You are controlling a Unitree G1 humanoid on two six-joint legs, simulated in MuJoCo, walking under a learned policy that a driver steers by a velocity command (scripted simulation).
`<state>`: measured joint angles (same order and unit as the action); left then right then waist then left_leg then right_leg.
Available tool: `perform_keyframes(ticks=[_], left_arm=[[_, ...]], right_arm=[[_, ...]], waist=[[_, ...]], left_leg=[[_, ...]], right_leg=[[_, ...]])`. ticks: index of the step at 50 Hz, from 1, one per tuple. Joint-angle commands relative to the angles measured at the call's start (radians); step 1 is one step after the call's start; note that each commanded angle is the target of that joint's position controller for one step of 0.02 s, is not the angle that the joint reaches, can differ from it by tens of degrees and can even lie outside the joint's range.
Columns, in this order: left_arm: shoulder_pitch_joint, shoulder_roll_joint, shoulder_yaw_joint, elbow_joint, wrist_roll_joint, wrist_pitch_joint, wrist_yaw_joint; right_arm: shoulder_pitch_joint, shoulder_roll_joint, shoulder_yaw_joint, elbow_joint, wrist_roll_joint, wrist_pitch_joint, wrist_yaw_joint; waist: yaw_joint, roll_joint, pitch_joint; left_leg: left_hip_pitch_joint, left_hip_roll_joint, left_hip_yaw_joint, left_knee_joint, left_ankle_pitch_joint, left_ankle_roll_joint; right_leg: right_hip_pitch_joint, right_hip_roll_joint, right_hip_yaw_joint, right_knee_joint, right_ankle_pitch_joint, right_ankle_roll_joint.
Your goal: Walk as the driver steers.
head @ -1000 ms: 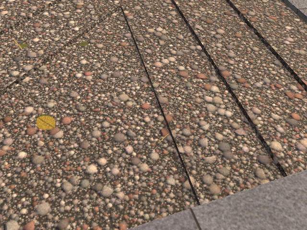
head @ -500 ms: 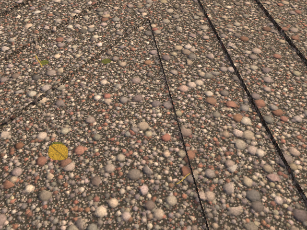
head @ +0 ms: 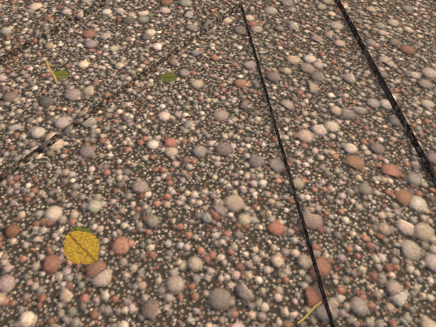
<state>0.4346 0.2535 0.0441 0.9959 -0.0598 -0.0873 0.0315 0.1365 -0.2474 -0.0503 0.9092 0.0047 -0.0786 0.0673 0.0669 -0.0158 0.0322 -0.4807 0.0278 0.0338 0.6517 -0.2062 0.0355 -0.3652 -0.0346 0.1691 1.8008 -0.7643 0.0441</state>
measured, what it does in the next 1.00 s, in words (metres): walks ahead: right foot, then left foot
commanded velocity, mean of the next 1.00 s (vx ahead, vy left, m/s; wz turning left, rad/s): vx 0.38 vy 0.00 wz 0.22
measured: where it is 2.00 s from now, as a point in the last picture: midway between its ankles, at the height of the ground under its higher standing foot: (189, 238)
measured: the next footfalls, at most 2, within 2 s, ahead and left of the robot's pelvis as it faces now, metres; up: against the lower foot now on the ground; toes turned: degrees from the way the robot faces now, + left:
right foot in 0.38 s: +0.41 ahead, -0.12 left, +0.00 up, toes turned -2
left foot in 0.90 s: +0.61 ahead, +0.12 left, +0.00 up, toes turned +12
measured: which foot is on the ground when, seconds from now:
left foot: down 0.00-0.40, up 0.42-0.88, down 0.90-1.00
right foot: up 0.00-0.36, down 0.38-0.90, up 0.92-1.00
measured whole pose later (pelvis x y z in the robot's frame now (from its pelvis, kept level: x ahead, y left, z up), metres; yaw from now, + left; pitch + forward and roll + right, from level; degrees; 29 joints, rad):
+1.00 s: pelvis +0.49 +0.01 +0.01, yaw +15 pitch +3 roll +0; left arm 0.14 0.27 0.07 0.86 0.00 -0.05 0.03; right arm 0.11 -0.27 -0.08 0.73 0.00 -0.02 0.02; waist 0.00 -0.01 0.06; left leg -0.48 -0.07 0.00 0.53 -0.11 0.08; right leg -0.42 0.00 0.00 1.22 -0.55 0.04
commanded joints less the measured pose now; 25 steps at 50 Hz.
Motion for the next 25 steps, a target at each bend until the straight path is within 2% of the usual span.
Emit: perform_keyframes(ticks=[1, 2, 3, 4, 5, 6, 7, 8, 9, 10, 12, 14, 16, 17, 18, 19, 20, 21, 22, 23, 24, 25], left_arm=[[-0.078, 0.039, -0.007, -0.166, -0.029, -0.019, 0.029], [-0.079, 0.027, -0.016, -0.171, 0.004, 0.001, 0.034], [-0.088, 0.024, -0.012, -0.179, 0.029, 0.016, 0.028], [-0.100, -0.001, -0.018, -0.193, 0.032, 0.027, 0.022], [-0.143, 0.021, -0.002, -0.204, 0.020, 0.022, 0.016], [-0.205, 0.025, -0.003, -0.234, 0.035, 0.017, 0.012], [-0.220, 0.026, 0.003, -0.235, 0.061, 0.009, 0.009], [-0.239, 0.013, 0.002, -0.233, 0.075, 0.002, 0.001], [-0.266, -0.006, -0.002, -0.243, 0.067, -0.002, -0.010], [-0.310, -0.021, -0.009, -0.249, 0.054, -0.003, -0.021], [-0.394, -0.015, -0.012, -0.275, 0.040, 0.001, -0.035], [-0.459, -0.002, -0.005, -0.292, 0.041, 0.001, -0.047], [-0.493, 0.014, 0.003, -0.307, 0.045, -0.002, -0.059], [-0.477, 0.023, 0.008, -0.307, 0.046, -0.002, -0.062], [-0.425, 0.046, 0.021, -0.294, 0.049, -0.003, -0.062], [-0.278, 0.091, 0.046, -0.251, 0.052, -0.004, -0.059], [-0.063, 0.166, 0.072, -0.201, 0.058, -0.002, -0.053], [0.043, 0.255, 0.092, -0.157, 0.048, -0.001, -0.061], [0.069, 0.171, 0.072, -0.155, 0.046, 0.001, -0.059], [-0.036, 0.143, 0.061, -0.167, 0.053, -0.002, -0.050], [-0.141, 0.117, 0.051, -0.189, 0.057, -0.006, -0.046], [-0.199, 0.087, 0.045, -0.191, 0.065, -0.013, -0.049]], right_arm=[[0.284, -0.205, -0.035, 0.056, -0.002, 0.020, -0.035], [0.225, -0.162, -0.017, 0.047, -0.013, 0.000, -0.033], [0.172, -0.101, 0.003, 0.045, -0.021, -0.014, -0.026], [0.129, -0.076, 0.016, 0.047, -0.028, -0.020, -0.022], [0.086, -0.037, 0.028, 0.043, -0.015, -0.033, -0.024], [0.076, -0.066, 0.024, 0.039, -0.023, -0.036, -0.044], [0.101, -0.095, 0.018, 0.038, -0.037, -0.034, -0.064], [0.139, -0.105, 0.015, 0.044, -0.033, -0.036, -0.081], [0.165, -0.123, 0.008, 0.051, -0.019, -0.034, -0.090], [0.188, -0.151, -0.003, 0.057, -0.005, -0.030, -0.094], [0.249, -0.149, -0.014, 0.079, 0.022, -0.020, -0.098], [0.310, -0.133, -0.021, 0.102, 0.022, -0.005, -0.094], [0.336, -0.136, -0.031, 0.110, 0.016, 0.013, -0.088], [0.329, -0.142, -0.036, 0.107, 0.014, 0.020, -0.086], [0.308, -0.149, -0.039, 0.099, 0.010, 0.024, -0.083], [0.286, -0.133, -0.033, 0.087, 0.007, 0.026, -0.081], [0.264, -0.106, -0.020, 0.058, -0.007, 0.025, -0.082], [0.383, 0.026, 0.022, 0.052, -0.008, 0.000, -0.069], [0.331, -0.065, -0.002, 0.065, 0.015, -0.025, -0.060], [0.219, -0.127, -0.022, 0.023, 0.041, -0.034, -0.061], [0.151, -0.129, -0.024, 0.001, 0.039, -0.032, -0.071], [0.130, -0.118, -0.030, -0.004, 0.026, -0.021, -0.080]], waist=[[-0.118, 0.160, -0.235], [-0.087, 0.058, -0.206], [-0.049, 0.031, -0.150], [-0.011, 0.025, -0.097], [0.006, 0.067, 0.003], [0.004, 0.103, 0.061], [-0.010, 0.113, 0.045], [-0.021, 0.092, 0.011], [-0.028, 0.094, -0.008], [-0.048, 0.100, -0.006], [-0.085, 0.064, 0.027], [-0.118, 0.044, 0.067], [-0.124, 0.045, 0.065], [-0.110, 0.056, 0.046], [-0.076, 0.074, 0.008], [-0.007, 0.072, -0.087], [0.069, 0.002, -0.241], [0.032, -0.260, -0.402], [0.069, -0.183, -0.411], [0.053, -0.133, -0.245], [0.014, -0.040, -0.159], [-0.021, -0.022, -0.103]], left_leg=[[0.641, 0.441, -0.645, -0.345, 0.080, 0.290], [0.480, 0.439, -0.641, -0.332, 0.152, 0.300], [0.304, 0.413, -0.542, -0.288, 0.198, 0.276], [0.174, 0.357, -0.448, -0.313, 0.105, 0.237], [0.125, 0.292, -0.363, -0.354, 0.084, 0.182], [0.012, 0.207, -0.225, -0.436, 0.128, 0.159], [-0.005, 0.155, -0.150, -0.452, 0.204, 0.163], [0.005, 0.138, -0.113, -0.447, 0.284, 0.164], [0.054, 0.132, -0.084, -0.465, 0.343, 0.165], [0.118, 0.159, -0.096, -0.487, 0.352, 0.176], [0.268, 0.197, -0.117, -0.497, 0.309, 0.168], [0.393, 0.222, -0.122, -0.466, 0.286, 0.154], [0.480, 0.241, -0.127, -0.412, 0.316, 0.141], [0.500, 0.240, -0.124, -0.373, 0.375, 0.133], [0.501, 0.217, -0.104, -0.295, 0.522, 0.117], [0.458, 0.165, -0.064, -0.127, 0.642, 0.095], [0.249, 0.096, -0.008, 0.183, 0.457, 0.052], [-0.161, -0.078, -0.013, 0.585, -0.213, -0.014], [-0.297, -0.059, -0.168, 0.703, -0.365, -0.001], [-0.363, -0.014, -0.158, 0.719, -0.285, 0.013], [-0.318, 0.044, -0.133, 0.657, -0.183, 0.018], [-0.261, 0.070, -0.133, 0.589, -0.126, 0.014]], right_leg=[[-0.694, -0.022, -0.158, 0.240, 0.228, -0.015], [-0.615, -0.076, -0.137, 0.225, 0.226, -0.020], [-0.557, -0.105, -0.087, 0.164, 0.260, -0.058], [-0.521, -0.130, -0.075, 0.037, 0.271, -0.088], [-0.558, -0.146, -0.038, -0.201, 0.443, -0.109], [-0.460, -0.127, -0.083, -0.482, 0.563, -0.086], [-0.352, -0.110, -0.118, -0.678, 0.703, -0.060], [-0.255, -0.097, -0.129, -0.821, 0.817, -0.041], [-0.203, -0.069, -0.157, -0.941, 0.882, -0.031], [-0.191, -0.052, -0.169, -1.029, 0.897, -0.023], [-0.233, -0.044, -0.159, -1.154, 0.893, -0.040], [-0.290, -0.038, -0.158, -1.228, 0.871, -0.067], [-0.298, -0.024, -0.173, -1.251, 0.774, -0.098], [-0.252, -0.009, -0.187, -1.266, 0.717, -0.114], [-0.152, 0.020, -0.213, -1.279, 0.679, -0.133], [0.058, 0.044, -0.228, -1.273, 0.707, -0.161], [0.397, -0.098, -0.053, -1.226, 0.816, -0.227], [0.767, -0.342, 0.436, -1.357, 0.593, -0.402], [0.791, -0.352, 0.575, -1.459, 0.439, -0.383], [0.642, -0.330, 0.419, -1.481, 0.463, -0.330], [0.469, -0.296, 0.282, -1.510, 0.561, -0.298], [0.332, -0.267, 0.196, -1.548, 0.627, -0.281]])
